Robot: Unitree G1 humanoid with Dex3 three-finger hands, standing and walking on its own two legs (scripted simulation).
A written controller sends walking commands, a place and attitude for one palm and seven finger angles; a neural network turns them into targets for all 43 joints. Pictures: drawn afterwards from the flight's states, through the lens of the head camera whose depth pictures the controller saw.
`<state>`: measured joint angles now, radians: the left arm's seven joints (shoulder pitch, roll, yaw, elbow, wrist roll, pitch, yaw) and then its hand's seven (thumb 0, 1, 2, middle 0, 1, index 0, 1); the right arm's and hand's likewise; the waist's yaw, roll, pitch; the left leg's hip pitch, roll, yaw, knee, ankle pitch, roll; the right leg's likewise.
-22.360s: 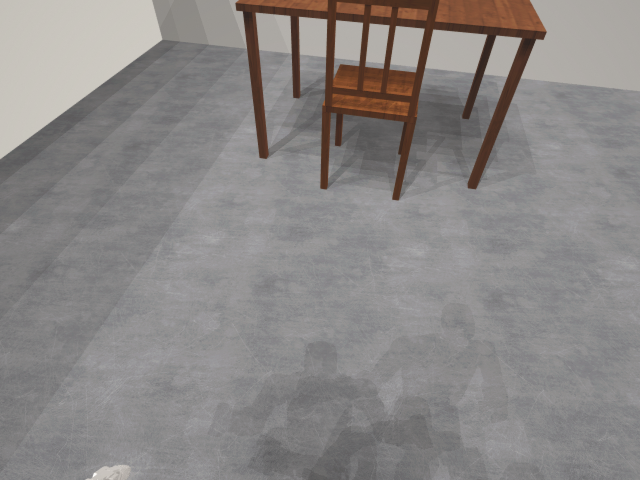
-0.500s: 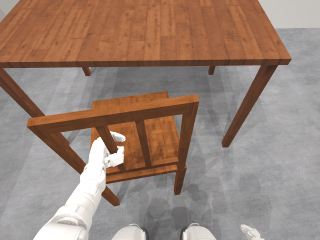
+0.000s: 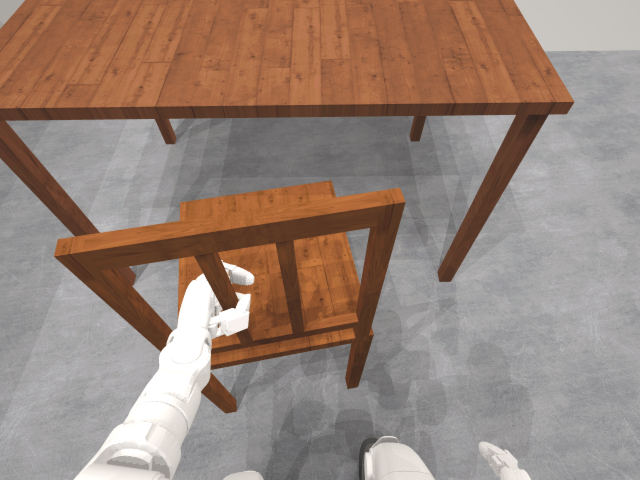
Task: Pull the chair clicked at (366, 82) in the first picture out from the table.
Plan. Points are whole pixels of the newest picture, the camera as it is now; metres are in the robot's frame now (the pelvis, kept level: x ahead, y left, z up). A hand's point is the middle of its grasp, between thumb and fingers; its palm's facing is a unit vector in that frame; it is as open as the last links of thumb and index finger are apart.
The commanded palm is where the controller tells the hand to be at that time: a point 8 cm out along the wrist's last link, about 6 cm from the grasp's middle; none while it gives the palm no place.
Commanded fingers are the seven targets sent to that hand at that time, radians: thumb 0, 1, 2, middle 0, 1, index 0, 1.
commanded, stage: step backward, pulling the chair out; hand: left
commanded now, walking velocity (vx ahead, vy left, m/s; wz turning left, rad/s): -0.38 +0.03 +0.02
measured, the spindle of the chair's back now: (229, 302) +0.36 +0.14 -0.07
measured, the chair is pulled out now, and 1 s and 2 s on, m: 0.21 0.37 0.64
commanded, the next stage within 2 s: stop walking, hand still on the chair in 1.52 s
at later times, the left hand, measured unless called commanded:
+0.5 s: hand (235, 342) +0.29 +0.12 -0.05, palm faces +0.00 -0.98 -0.18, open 5.4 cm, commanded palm +0.26 +0.17 -0.05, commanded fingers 0.00 0.90 0.90 -0.50 -1.45 -0.50 -1.45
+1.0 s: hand (223, 439) +0.17 +0.12 -0.05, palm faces +0.02 -0.98 -0.20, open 5.4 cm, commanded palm +0.15 +0.17 -0.04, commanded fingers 0.00 0.90 0.90 -0.50 -1.45 -0.50 -1.45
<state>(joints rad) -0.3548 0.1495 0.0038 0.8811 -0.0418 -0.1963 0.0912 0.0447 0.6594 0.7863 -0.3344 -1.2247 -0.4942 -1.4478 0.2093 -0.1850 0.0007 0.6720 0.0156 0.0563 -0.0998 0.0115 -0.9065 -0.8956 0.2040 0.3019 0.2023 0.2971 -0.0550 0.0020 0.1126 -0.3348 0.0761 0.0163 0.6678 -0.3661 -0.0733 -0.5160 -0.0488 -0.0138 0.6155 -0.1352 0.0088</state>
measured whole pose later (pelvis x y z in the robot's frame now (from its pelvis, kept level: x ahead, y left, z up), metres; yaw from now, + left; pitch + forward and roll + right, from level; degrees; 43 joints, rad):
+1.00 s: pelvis -0.17 -0.01 +0.02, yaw -4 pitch +2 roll -1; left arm -0.37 0.17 0.10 0.93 -0.04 -0.24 0.10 0.03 0.67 0.77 -0.30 -1.14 -0.49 -1.45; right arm 0.13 -0.20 0.01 0.72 0.01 0.04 -0.09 0.01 -0.90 -0.89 0.21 0.30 0.21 0.30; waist -0.04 0.05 0.17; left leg -0.47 0.06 -0.03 0.77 -0.34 -0.03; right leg -0.29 0.01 -0.03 0.51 -0.25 -0.02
